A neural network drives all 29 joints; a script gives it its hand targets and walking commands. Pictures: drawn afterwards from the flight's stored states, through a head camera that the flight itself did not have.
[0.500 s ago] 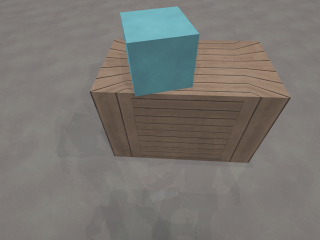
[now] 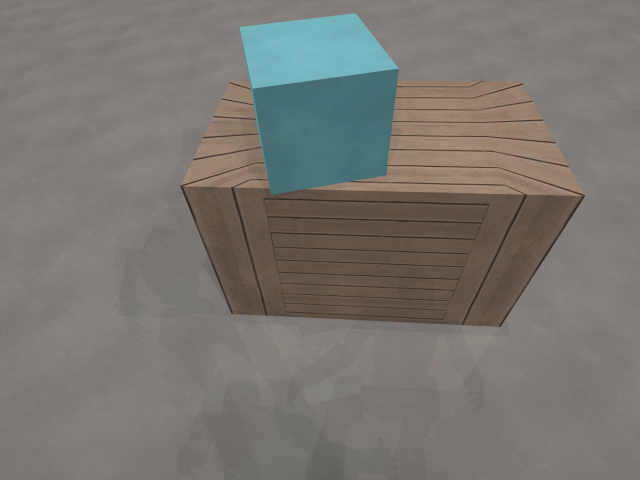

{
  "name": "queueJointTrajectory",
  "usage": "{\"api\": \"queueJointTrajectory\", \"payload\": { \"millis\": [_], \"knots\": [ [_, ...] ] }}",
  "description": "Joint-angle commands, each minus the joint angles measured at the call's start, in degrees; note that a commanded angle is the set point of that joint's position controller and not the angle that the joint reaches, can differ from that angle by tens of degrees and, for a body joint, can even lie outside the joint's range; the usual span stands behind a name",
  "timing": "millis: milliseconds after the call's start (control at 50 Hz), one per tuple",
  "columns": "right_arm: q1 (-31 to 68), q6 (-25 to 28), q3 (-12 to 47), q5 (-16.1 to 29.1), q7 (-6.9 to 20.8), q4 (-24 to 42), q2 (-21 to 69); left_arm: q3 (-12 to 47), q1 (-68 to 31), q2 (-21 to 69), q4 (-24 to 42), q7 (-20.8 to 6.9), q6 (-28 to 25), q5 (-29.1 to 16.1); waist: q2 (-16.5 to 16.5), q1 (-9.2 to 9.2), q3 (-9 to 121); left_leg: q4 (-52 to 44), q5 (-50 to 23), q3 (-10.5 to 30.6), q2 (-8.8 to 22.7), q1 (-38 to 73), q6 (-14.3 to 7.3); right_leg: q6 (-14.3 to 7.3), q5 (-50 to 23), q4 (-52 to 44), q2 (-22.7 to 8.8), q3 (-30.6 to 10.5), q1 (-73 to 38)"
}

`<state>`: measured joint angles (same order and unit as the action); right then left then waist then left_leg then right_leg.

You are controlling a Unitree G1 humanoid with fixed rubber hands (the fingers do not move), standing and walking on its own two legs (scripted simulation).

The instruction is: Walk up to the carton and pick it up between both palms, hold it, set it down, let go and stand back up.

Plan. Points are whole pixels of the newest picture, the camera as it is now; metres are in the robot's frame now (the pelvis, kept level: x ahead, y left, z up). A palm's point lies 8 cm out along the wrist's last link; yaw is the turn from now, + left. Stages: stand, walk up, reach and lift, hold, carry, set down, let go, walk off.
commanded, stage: stand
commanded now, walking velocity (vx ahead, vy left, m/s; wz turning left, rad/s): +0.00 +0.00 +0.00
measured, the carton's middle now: (314, 102) +0.94 +0.07 -0.02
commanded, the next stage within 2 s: walk up in 1.60 s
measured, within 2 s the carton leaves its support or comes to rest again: neither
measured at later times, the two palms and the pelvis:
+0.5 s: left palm out of the picture +0.08 +0.28 -0.12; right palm out of the picture +0.08 -0.29 -0.13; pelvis +0.01 +0.00 +0.00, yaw +0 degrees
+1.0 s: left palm out of the picture +0.07 +0.28 -0.12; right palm out of the picture +0.08 -0.29 -0.12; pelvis +0.01 +0.00 +0.00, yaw +0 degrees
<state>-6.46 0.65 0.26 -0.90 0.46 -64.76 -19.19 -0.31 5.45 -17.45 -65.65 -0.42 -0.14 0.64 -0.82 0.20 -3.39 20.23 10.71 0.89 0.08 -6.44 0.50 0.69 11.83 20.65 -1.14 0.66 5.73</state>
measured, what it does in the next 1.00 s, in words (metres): stands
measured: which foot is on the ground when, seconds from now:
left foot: down 0.00-1.00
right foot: down 0.00-1.00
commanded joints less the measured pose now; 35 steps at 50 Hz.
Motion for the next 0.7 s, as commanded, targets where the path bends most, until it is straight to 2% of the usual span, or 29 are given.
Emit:
{"api": "queueJointTrajectory", "payload": {
  "millis": [0, 20, 40, 60, 100, 120, 140, 160, 180, 200, 220, 240, 280, 300, 320, 340, 360, 380, 440, 480, 500, 520, 540, 560, 600, 620, 640, 660, 680],
  "knots": [
    [1.6, 1.6, -1.9, 0.2, -1.2, 4.2, -11.7, -2.5, -2.4, -14.2, 4.4, 0.8, -1.4, 0.0, 3.4, 0.01, 2.3, -4.0, -5.8, 6.2, 7.0, -0.4, -1.3, -2.3, -3.0, -5.8, -5.5, -5.4, 1.6],
    [2.1, 1.6, -2.3, 0.1, -1.2, 3.8, -12.2, -1.9, -3.0, -12.7, 4.2, 1.0, -1.4, -0.3, -1.3, 0.45, 0.9, -4.1, -6.7, 5.8, 7.5, -1.7, -1.8, -2.1, -3.8, -4.1, -6.7, -5.7, 1.6],
    [1.7, 1.6, -2.0, -0.1, -1.0, 3.3, -12.2, -2.7, -2.3, -14.2, 4.1, 1.0, -1.7, 0.1, -1.3, 0.57, 2.7, -3.9, -6.6, 5.2, 7.1, -0.6, -1.8, -2.2, -6.0, -4.8, -6.6, -6.6, 0.5],
    [0.9, 1.4, -2.5, 0.2, -1.1, 3.5, -13.3, -2.4, -1.7, -13.6, 3.6, 1.1, -1.8, 0.1, 2.5, 0.24, 4.5, -3.3, -10.3, 5.2, 7.1, 1.3, -1.9, -2.1, -8.3, -5.0, -6.8, -6.2, -0.8],
    [2.0, 1.4, -2.6, -0.1, -1.1, 4.3, -13.3, -2.9, -2.3, -15.0, 3.9, 1.1, -1.9, -0.1, -0.6, -0.08, 5.1, -2.9, -11.9, 4.3, 6.7, 2.2, -1.5, -2.2, -11.1, -4.4, -6.6, -6.4, -0.6],
    [2.1, 1.4, -2.9, 0.2, -1.0, 3.5, -13.5, -2.7, -1.9, -14.0, 3.8, 1.0, -2.0, -0.5, 1.8, 0.46, 6.4, -2.5, -12.3, 4.3, 7.1, 2.3, -0.9, -1.8, -11.3, -3.7, -7.0, -5.3, -1.2],
    [1.7, 1.6, -2.5, 0.2, -1.0, 4.0, -13.3, -2.2, -2.5, -13.3, 3.9, 0.8, -1.9, -0.3, 0.1, 1.01, 5.1, -2.9, -10.3, 4.6, 6.5, 0.4, -1.0, -1.8, -10.5, -3.8, -6.9, -6.1, -1.8],
    [2.7, 1.4, -2.4, 0.3, -0.8, 3.6, -12.8, -2.6, -2.3, -14.6, 3.8, 1.0, -1.7, -0.3, -0.8, -0.10, 5.7, -3.3, -11.3, 5.0, 6.8, 2.0, -0.9, -1.9, -10.9, -3.4, -6.1, -5.0, -0.7],
    [1.2, 1.5, -2.1, 0.0, -1.2, 3.4, -11.4, -2.6, -1.4, -14.7, 3.2, 0.9, -1.9, -0.3, 0.9, 0.49, 4.3, -4.1, -10.7, 5.5, 7.1, 1.9, -1.6, -2.1, -7.4, -3.7, -6.5, -5.7, 0.4],
    [1.8, 1.4, -2.4, 0.6, -1.0, 3.7, -13.5, -2.3, -1.7, -13.8, 3.4, 1.1, -1.7, 0.2, 0.4, -0.03, 3.8, -2.5, -11.9, 4.7, 8.1, 1.2, -1.5, -2.0, -9.2, -3.8, -6.4, -5.0, 0.8],
    [0.8, 1.3, -2.6, 0.3, -1.0, 3.7, -11.9, -2.2, -3.8, -13.7, 4.5, 0.9, -1.5, -0.7, 2.7, -0.02, 6.3, -2.8, -11.9, 5.2, 7.3, 1.3, -1.0, -1.8, -8.8, -3.6, -6.5, -4.5, -0.6],
    [2.2, 1.5, -2.9, 0.1, -1.3, 3.8, -12.9, -2.5, -2.4, -12.8, 3.7, 0.9, -1.6, -0.1, 0.0, -0.40, 4.4, -2.7, -9.6, 3.6, 7.2, 0.7, -1.1, -1.7, -9.4, -5.0, -6.3, -5.4, 0.2],
    [2.1, 1.4, -2.8, 0.0, -1.2, 3.6, -13.3, -2.3, -2.2, -14.1, 3.5, 1.0, -1.9, 0.0, -1.4, 0.81, 6.0, -2.3, -12.0, 5.2, 7.2, 1.4, -1.6, -2.1, -10.3, -3.8, -6.6, -5.4, -1.6],
    [3.4, 1.6, -2.1, 0.5, -1.3, 4.5, -11.6, -2.4, -2.4, -13.6, 4.2, 0.9, -1.7, -0.8, 1.9, 0.00, 9.0, -1.7, -13.5, 4.9, 7.9, 2.6, -1.8, -2.0, -12.7, -3.9, -7.0, -5.0, -3.0],
    [1.5, 1.4, -1.8, 0.0, -1.3, 3.4, -10.7, -2.7, -3.4, -14.7, 4.2, 0.9, -1.8, -0.4, 2.4, 0.14, 7.5, -2.0, -13.4, 4.9, 7.5, 2.4, -1.3, -1.6, -12.6, -3.6, -6.3, -5.2, -1.9],
    [1.7, 1.5, -2.2, 0.6, -1.4, 3.7, -11.2, -2.3, -3.3, -14.3, 4.3, 0.9, -1.8, -0.2, -2.4, 0.03, 5.4, -3.0, -12.0, 5.5, 7.5, 0.1, -1.5, -2.5, -12.9, -3.0, -7.2, -5.7, -2.9],
    [2.0, 1.6, -1.6, 0.4, -1.6, 2.9, -11.0, -3.2, -3.6, -15.1, 3.8, 1.1, -1.5, 0.0, 1.4, 1.26, 5.8, -4.2, -9.8, 5.4, 7.8, -0.2, -1.6, -2.4, -9.1, -3.8, -7.2, -5.7, -3.1],
    [1.4, 1.4, -2.1, 0.0, -1.4, 3.6, -13.1, -3.1, -2.7, -15.6, 4.1, 1.1, -1.5, 0.0, -1.3, 0.68, 4.3, -3.7, -11.3, 5.2, 7.5, -0.6, -1.7, -2.6, -10.2, -3.0, -6.5, -5.8, -2.4],
    [2.4, 1.6, -2.9, 0.2, -1.4, 3.9, -13.4, -2.6, -1.7, -13.4, 3.0, 0.8, -1.6, -0.4, 2.5, 0.82, 5.6, -2.7, -13.6, 4.9, 8.0, 2.1, -1.9, -2.1, -10.0, -4.5, -7.3, -5.8, -1.5],
    [2.1, 1.5, -2.3, -0.2, -1.6, 4.3, -11.9, -2.6, -4.2, -13.0, 4.0, 0.9, -1.2, -0.3, 2.3, 0.11, 5.6, -2.6, -15.6, 4.5, 7.3, 2.6, -1.3, -1.6, -13.1, -3.7, -6.1, -4.9, -1.2],
    [2.4, 1.5, -2.0, 0.3, -1.6, 4.2, -11.9, -2.2, -1.9, -14.0, 2.9, 0.9, -1.5, -0.9, -1.3, -0.05, 3.8, -3.2, -14.2, 4.9, 7.4, 2.1, -1.1, -1.5, -11.0, -4.6, -6.7, -5.5, 0.0],
    [1.5, 1.5, -2.0, -0.1, -1.6, 3.5, -11.4, -2.5, -1.6, -14.1, 3.2, 1.0, -1.9, -0.4, -1.2, 1.10, 1.2, -3.0, -11.4, 4.7, 7.4, 0.7, -1.8, -2.2, -8.8, -4.6, -7.0, -5.9, 0.3],
    [2.8, 1.4, -2.2, 0.4, -1.3, 4.3, -12.2, -2.3, -2.0, -12.9, 3.5, 1.1, -1.8, -0.2, 2.9, 0.21, 3.8, -3.1, -12.7, 5.1, 7.3, 1.8, -1.2, -1.9, -10.4, -4.0, -6.1, -4.9, -0.7],
    [1.8, 1.2, -2.4, 0.5, -1.3, 4.1, -12.8, -2.5, -2.3, -14.1, 2.9, 1.2, -1.5, -0.3, 2.5, -0.50, 2.2, -4.0, -11.3, 5.3, 7.5, 1.6, -1.5, -1.9, -8.4, -4.6, -6.6, -5.2, 1.0],
    [1.4, 1.6, -2.6, -0.1, -1.4, 4.1, -13.4, -2.4, -1.4, -12.7, 3.4, 0.8, -1.7, -0.1, -0.6, 0.51, 0.9, -3.9, -10.4, 4.7, 6.8, -0.5, -1.4, -1.6, -8.7, -5.3, -6.7, -5.6, 0.0],
    [2.8, 1.5, -1.9, -0.3, -1.4, 4.1, -11.7, -2.7, -1.4, -14.0, 3.8, 0.9, -2.3, -0.4, 3.0, 1.71, 3.1, -3.3, -10.8, 5.4, 6.8, 0.8, -1.3, -1.9, -8.9, -4.4, -6.0, -5.5, -1.0],
    [2.4, 1.2, -2.9, 0.3, -1.3, 4.4, -11.9, -2.7, -1.8, -14.2, 3.4, 1.1, -2.1, 0.2, 0.1, -0.38, 4.3, -3.6, -9.7, 4.7, 7.3, 1.8, -1.5, -2.4, -10.8, -4.8, -6.8, -5.7, -0.9],
    [2.0, 1.3, -2.0, 0.3, -1.3, 4.2, -10.2, -2.9, -3.8, -14.8, 4.4, 0.9, -1.8, -0.3, 3.7, 0.57, 4.6, -4.1, -10.3, 5.0, 7.2, 0.8, -1.7, -2.1, -9.7, -4.1, -6.7, -5.1, -1.8],
    [2.2, 1.5, -1.6, -0.2, -1.3, 4.5, -10.4, -3.3, -3.8, -14.0, 4.7, 0.7, -1.7, -0.4, 1.2, 0.61, 4.3, -3.9, -9.9, 4.4, 6.8, -0.3, -1.5, -1.5, -9.1, -4.1, -6.2, -5.7, -2.3]
  ]
}}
